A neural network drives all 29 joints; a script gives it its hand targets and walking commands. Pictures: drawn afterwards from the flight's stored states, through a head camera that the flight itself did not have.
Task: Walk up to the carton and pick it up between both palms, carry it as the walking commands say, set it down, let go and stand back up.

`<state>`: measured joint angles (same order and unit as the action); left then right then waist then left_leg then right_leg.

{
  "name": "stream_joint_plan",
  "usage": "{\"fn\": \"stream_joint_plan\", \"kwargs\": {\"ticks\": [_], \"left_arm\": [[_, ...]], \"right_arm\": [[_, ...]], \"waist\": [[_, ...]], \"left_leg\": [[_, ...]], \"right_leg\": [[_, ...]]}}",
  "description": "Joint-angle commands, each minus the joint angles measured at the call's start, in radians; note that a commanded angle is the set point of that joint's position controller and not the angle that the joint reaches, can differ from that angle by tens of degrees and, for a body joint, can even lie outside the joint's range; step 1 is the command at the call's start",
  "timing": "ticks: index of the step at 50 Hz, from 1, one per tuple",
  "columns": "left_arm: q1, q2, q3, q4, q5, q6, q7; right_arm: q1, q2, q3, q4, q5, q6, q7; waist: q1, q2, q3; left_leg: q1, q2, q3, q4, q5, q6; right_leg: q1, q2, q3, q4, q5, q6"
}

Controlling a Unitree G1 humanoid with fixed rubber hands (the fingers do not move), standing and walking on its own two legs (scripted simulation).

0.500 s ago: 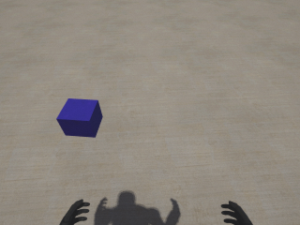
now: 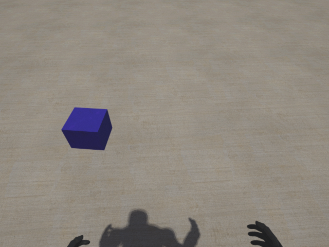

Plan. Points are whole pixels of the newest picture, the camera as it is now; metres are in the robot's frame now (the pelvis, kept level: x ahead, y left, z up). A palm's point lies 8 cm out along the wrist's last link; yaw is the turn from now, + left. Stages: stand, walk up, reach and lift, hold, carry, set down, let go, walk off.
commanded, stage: stand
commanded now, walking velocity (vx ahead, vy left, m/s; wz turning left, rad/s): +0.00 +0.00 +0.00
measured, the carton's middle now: (89, 128) +1.07 +0.58 -0.64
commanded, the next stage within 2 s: walk up in 1.72 s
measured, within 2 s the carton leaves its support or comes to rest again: neither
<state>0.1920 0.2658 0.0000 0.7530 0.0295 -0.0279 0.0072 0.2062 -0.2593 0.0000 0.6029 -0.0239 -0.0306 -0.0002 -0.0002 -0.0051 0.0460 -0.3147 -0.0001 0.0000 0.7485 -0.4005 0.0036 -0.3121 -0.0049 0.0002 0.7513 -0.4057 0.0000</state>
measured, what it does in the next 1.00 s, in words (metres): stands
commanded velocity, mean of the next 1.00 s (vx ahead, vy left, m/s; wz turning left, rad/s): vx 0.00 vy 0.00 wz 0.00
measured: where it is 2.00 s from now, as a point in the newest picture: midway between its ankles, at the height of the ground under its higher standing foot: outside the picture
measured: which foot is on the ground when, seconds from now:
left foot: down 0.00-1.00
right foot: down 0.00-1.00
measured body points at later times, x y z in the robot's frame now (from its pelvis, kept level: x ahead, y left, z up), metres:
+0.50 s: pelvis +0.00 +0.00 +0.00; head +0.02 +0.00 +0.45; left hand +0.13 +0.26 -0.11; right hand +0.16 -0.25 -0.09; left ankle +0.00 +0.12 -0.71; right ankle +0.00 -0.12 -0.71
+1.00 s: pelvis +0.00 +0.00 +0.00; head +0.02 +0.00 +0.45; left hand +0.11 +0.26 -0.12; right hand +0.15 -0.26 -0.09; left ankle +0.00 +0.12 -0.71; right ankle +0.00 -0.12 -0.71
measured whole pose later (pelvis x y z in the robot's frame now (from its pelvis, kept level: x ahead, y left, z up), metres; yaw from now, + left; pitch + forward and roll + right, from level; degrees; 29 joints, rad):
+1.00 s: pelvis +0.00 +0.00 +0.00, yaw +0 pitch -1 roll +0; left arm 0.19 0.28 0.00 0.86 0.02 -0.04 0.01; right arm 0.21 -0.27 0.00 0.68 -0.02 -0.04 0.00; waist 0.00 0.00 0.05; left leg -0.31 0.00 0.00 0.71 -0.38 0.00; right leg -0.31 0.00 0.00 0.72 -0.39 0.00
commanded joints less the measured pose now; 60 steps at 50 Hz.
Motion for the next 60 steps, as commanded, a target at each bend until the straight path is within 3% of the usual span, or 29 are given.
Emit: {"fn": "stream_joint_plan", "kwargs": {"ticks": [1,2,3,7,10,18,21,22,24,28,30,31,38,43,44,47,50,51,55,56,57,58,59,60], "left_arm": [[-0.086,0.258,0.082,-0.088,-0.01,-0.033,0.003],[-0.091,0.255,0.084,-0.091,-0.011,-0.033,0.006],[-0.085,0.255,0.083,-0.089,-0.014,-0.033,0.006],[-0.073,0.255,0.086,-0.073,-0.018,-0.037,0.005],[-0.079,0.26,0.079,-0.068,-0.013,-0.034,0.009],[-0.083,0.256,0.078,-0.056,-0.016,-0.033,0.009],[-0.097,0.255,0.079,-0.042,-0.014,-0.033,0.007],[-0.074,0.257,0.081,-0.038,-0.018,-0.035,0.008],[-0.091,0.248,0.072,-0.04,-0.021,-0.033,0.006],[-0.079,0.266,0.075,-0.02,-0.019,-0.029,0.011],[-0.087,0.261,0.075,-0.018,-0.019,-0.031,0.009],[-0.078,0.267,0.078,-0.007,-0.021,-0.028,0.008],[-0.071,0.259,0.071,0.007,-0.021,-0.036,0.009],[-0.093,0.269,0.074,0.018,-0.021,-0.033,0.011],[-0.084,0.271,0.075,0.029,-0.027,-0.035,0.01],[-0.078,0.266,0.071,0.035,-0.022,-0.03,0.011],[-0.079,0.264,0.07,0.048,-0.028,-0.031,0.013],[-0.091,0.267,0.067,0.044,-0.024,-0.03,0.01],[-0.079,0.267,0.063,0.058,-0.026,-0.032,0.011],[-0.093,0.27,0.066,0.066,-0.02,-0.03,0.014],[-0.103,0.277,0.064,0.061,-0.02,-0.032,0.012],[-0.092,0.263,0.067,0.073,-0.023,-0.031,0.012],[-0.094,0.269,0.063,0.073,-0.021,-0.03,0.012],[-0.092,0.26,0.061,0.084,-0.025,-0.031,0.013]], "right_arm": [[-0.066,-0.248,-0.093,-0.011,0.002,-0.033,-0.013],[-0.061,-0.241,-0.088,-0.008,0.004,-0.031,-0.016],[-0.058,-0.25,-0.091,-0.005,0.007,-0.034,-0.017],[-0.058,-0.256,-0.094,-0.001,0.004,-0.03,-0.017],[-0.061,-0.251,-0.091,0.0,0.005,-0.032,-0.017],[-0.073,-0.259,-0.088,0.015,0.005,-0.029,-0.02],[-0.075,-0.245,-0.084,0.014,0.006,-0.033,-0.018],[-0.058,-0.266,-0.089,0.029,0.002,-0.035,-0.018],[-0.065,-0.262,-0.086,0.028,0.005,-0.033,-0.019],[-0.049,-0.27,-0.09,0.032,0.008,-0.032,-0.019],[-0.066,-0.256,-0.082,0.042,0.005,-0.034,-0.02],[-0.05,-0.263,-0.087,0.044,0.008,-0.036,-0.02],[-0.054,-0.265,-0.087,0.069,0.002,-0.035,-0.019],[-0.058,-0.268,-0.087,0.079,0.009,-0.032,-0.023],[-0.054,-0.269,-0.081,0.085,0.007,-0.032,-0.02],[-0.062,-0.268,-0.085,0.087,0.011,-0.033,-0.02],[-0.059,-0.268,-0.081,0.095,0.009,-0.033,-0.02],[-0.055,-0.265,-0.082,0.099,0.012,-0.033,-0.019],[-0.051,-0.272,-0.081,0.115,0.013,-0.032,-0.02],[-0.07,-0.253,-0.075,0.113,0.018,-0.032,-0.021],[-0.069,-0.256,-0.078,0.112,0.015,-0.03,-0.02],[-0.054,-0.262,-0.077,0.123,0.014,-0.029,-0.021],[-0.056,-0.261,-0.076,0.123,0.012,-0.03,-0.021],[-0.063,-0.268,-0.076,0.127,0.011,-0.032,-0.021]], "waist": [[0.006,-0.001,-0.034],[0.001,0.014,-0.03],[0.003,-0.015,-0.042],[0.008,0.016,-0.058],[0.001,-0.009,-0.058],[0.011,0.027,-0.049],[-0.002,0.022,-0.054],[0.017,0.028,-0.058],[0.015,0.003,-0.053],[-0.004,0.013,-0.047],[0.009,0.028,-0.034],[0.005,0.006,-0.039],[0.011,0.023,-0.047],[0.002,0.003,-0.049],[0.008,0.029,-0.072],[0.007,0.009,-0.083],[0.009,0.039,-0.07],[0.007,0.014,-0.065],[0.009,0.008,-0.076],[-0.006,0.007,-0.058],[-0.006,0.033,-0.081],[0.004,0.004,-0.077],[-0.007,0.019,-0.077],[0.003,0.03,-0.067]], "left_leg": [[0.009,0.079,-0.078,-0.149,0.236,0.07],[0.005,0.079,-0.088,-0.145,0.251,0.072],[0.01,0.081,-0.092,-0.144,0.252,0.068],[0.023,0.084,-0.083,-0.137,0.301,0.071],[0.021,0.085,-0.083,-0.136,0.301,0.071],[0.016,0.096,-0.094,-0.16,0.295,0.075],[0.041,0.096,-0.095,-0.17,0.323,0.072],[0.029,0.094,-0.101,-0.16,0.316,0.071],[0.022,0.095,-0.099,-0.165,0.319,0.07],[0.038,0.097,-0.097,-0.163,0.338,0.074],[0.031,0.098,-0.098,-0.162,0.334,0.077],[0.036,0.094,-0.1,-0.161,0.344,0.078],[0.043,0.097,-0.097,-0.17,0.379,0.076],[0.049,0.095,-0.093,-0.167,0.353,0.069],[0.069,0.098,-0.093,-0.175,0.366,0.07],[0.07,0.103,-0.098,-0.182,0.385,0.069],[0.074,0.102,-0.09,-0.193,0.386,0.068],[0.07,0.102,-0.099,-0.192,0.39,0.067],[0.071,0.106,-0.104,-0.198,0.355,0.071],[0.071,0.1,-0.095,-0.193,0.35,0.068],[0.083,0.101,-0.097,-0.208,0.343,0.063],[0.074,0.11,-0.11,-0.219,0.332,0.069],[0.071,0.112,-0.108,-0.226,0.331,0.07],[0.07,0.112,-0.107,-0.226,0.337,0.069]], "right_leg": [[-0.015,-0.076,0.105,-0.15,0.272,-0.088],[-0.02,-0.078,0.117,-0.145,0.284,-0.091],[-0.012,-0.072,0.099,-0.141,0.282,-0.085],[0.001,-0.071,0.093,-0.127,0.322,-0.079],[0.016,-0.079,0.102,-0.139,0.354,-0.083],[0.013,-0.076,0.098,-0.143,0.321,-0.083],[0.007,-0.075,0.087,-0.137,0.313,-0.085],[0.029,-0.075,0.09,-0.135,0.323,-0.083],[0.027,-0.079,0.09,-0.142,0.337,-0.083],[0.017,-0.078,0.1,-0.153,0.364,-0.083],[0.018,-0.079,0.097,-0.151,0.351,-0.084],[0.018,-0.08,0.097,-0.145,0.357,-0.084],[0.035,-0.082,0.098,-0.15,0.398,-0.082],[0.028,-0.085,0.105,-0.155,0.381,-0.09],[0.038,-0.086,0.104,-0.152,0.375,-0.088],[0.054,-0.083,0.095,-0.159,0.401,-0.081],[0.059,-0.087,0.1,-0.163,0.389,-0.08],[0.061,-0.083,0.089,-0.175,0.393,-0.079],[0.065,-0.092,0.106,-0.184,0.386,-0.081],[0.054,-0.098,0.123,-0.207,0.395,-0.085],[0.057,-0.096,0.111,-0.198,0.379,-0.083],[0.068,-0.085,0.1,-0.195,0.36,-0.076],[0.069,-0.085,0.102,-0.198,0.365,-0.075],[0.071,-0.088,0.106,-0.212,0.362,-0.076]]}}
